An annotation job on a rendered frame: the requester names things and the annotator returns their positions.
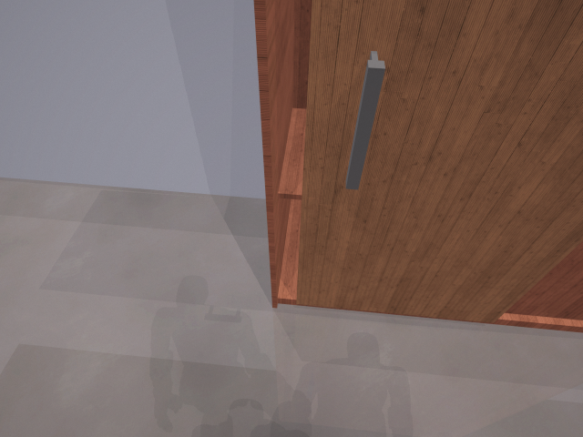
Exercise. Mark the wardrobe door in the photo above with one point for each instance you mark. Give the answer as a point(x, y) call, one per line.
point(559, 294)
point(472, 184)

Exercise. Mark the handle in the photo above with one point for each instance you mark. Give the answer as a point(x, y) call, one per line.
point(372, 84)

